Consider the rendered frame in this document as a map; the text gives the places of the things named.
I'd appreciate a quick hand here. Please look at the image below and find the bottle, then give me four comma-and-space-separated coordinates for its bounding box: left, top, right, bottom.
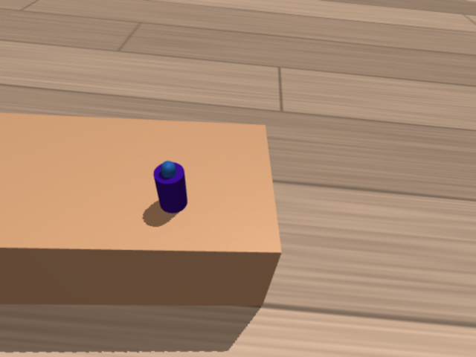
153, 161, 187, 213

